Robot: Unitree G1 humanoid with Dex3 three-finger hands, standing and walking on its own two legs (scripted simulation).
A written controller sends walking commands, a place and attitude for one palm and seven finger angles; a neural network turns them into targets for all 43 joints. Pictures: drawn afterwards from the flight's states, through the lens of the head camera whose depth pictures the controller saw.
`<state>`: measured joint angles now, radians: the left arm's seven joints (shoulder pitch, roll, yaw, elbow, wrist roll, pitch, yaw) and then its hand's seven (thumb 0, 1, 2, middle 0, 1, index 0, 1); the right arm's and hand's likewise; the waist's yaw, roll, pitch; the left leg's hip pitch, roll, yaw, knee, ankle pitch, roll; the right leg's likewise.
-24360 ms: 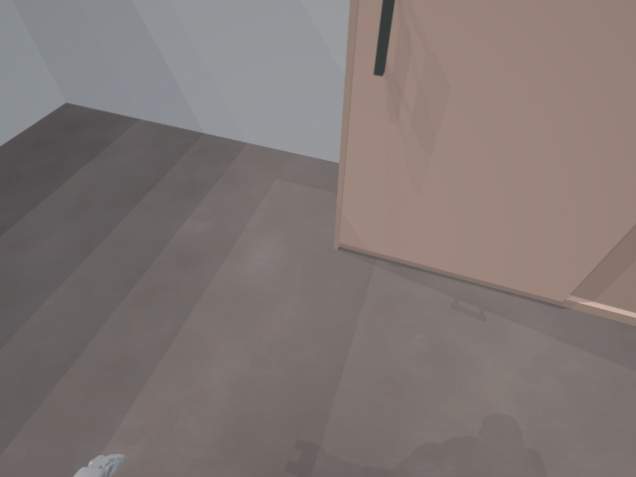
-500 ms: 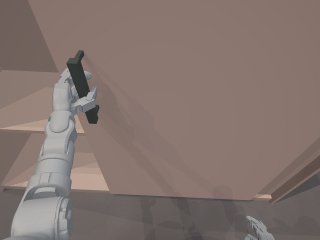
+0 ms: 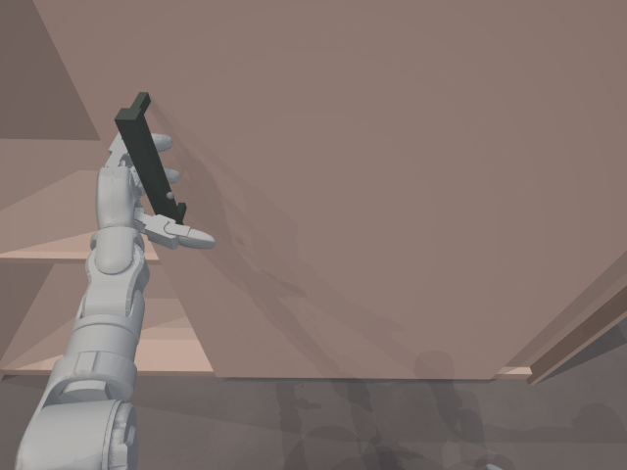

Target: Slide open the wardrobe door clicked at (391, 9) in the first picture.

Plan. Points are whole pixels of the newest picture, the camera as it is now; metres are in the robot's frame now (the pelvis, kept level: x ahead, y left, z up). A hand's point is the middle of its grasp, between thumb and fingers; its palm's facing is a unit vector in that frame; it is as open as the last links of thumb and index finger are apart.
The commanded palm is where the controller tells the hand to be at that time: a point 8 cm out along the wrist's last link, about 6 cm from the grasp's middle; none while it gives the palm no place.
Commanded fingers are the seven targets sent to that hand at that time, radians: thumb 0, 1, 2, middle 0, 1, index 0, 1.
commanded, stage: slip the hand off the handle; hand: left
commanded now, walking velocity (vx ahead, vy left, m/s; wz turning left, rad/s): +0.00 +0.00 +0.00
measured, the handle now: (160, 173) +0.45 +0.23 +0.14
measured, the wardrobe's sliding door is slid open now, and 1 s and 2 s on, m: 0.68 0.68 0.68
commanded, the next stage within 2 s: draw the hand back to the body in 1.34 s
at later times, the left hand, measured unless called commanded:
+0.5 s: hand (118, 202) +0.40 +0.26 +0.13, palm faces +0.33 -0.93 -0.15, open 14.6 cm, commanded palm +0.37 +0.30 +0.13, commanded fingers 0.00 -0.55 0.20 -0.25 -1.15 -0.25 -1.15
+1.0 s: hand (92, 248) +0.33 +0.27 +0.13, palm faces +0.32 -0.94 -0.14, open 14.6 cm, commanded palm +0.29 +0.31 +0.13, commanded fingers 0.00 -0.55 0.20 -0.25 -1.15 -0.25 -1.15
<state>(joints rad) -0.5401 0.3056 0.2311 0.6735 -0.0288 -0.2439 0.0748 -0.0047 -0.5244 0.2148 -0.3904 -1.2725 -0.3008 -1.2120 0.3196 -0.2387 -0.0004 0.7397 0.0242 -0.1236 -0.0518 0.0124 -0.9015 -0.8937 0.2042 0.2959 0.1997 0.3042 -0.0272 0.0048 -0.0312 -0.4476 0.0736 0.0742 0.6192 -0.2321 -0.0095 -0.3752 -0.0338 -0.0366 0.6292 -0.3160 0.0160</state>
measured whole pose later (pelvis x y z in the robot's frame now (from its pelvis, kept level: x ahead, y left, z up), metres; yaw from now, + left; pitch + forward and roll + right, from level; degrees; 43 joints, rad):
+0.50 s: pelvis +0.01 +0.00 +0.00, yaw +1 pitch +4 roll -1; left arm -0.46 0.38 0.32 0.61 -0.07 -0.23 -0.01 -0.01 -0.55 0.20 -0.29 -1.17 -0.27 -1.16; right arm 0.28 -0.25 0.01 0.69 0.03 -0.08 -0.07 0.01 -0.90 -0.89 0.20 0.30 0.20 0.30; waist 0.00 0.01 -0.05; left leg -0.46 0.07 0.05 0.66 -0.27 -0.01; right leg -0.36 -0.03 -0.05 0.63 -0.34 0.02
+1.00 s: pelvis +0.01 +0.01 +0.00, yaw +1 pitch +3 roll -1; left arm -0.12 0.33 0.33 0.25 -0.14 -0.18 -0.06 -0.01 -0.55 0.20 -0.26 -1.16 -0.26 -1.15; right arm 0.27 -0.24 0.01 0.65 0.03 -0.11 -0.06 0.01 -0.90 -0.89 0.20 0.30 0.20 0.30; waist 0.02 0.03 -0.07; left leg -0.43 0.07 0.06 0.67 -0.28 -0.01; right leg -0.34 -0.04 -0.05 0.65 -0.35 0.02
